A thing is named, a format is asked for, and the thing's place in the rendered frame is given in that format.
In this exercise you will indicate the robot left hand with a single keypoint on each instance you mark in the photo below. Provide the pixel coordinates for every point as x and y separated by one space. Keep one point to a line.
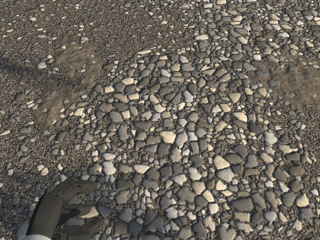
52 211

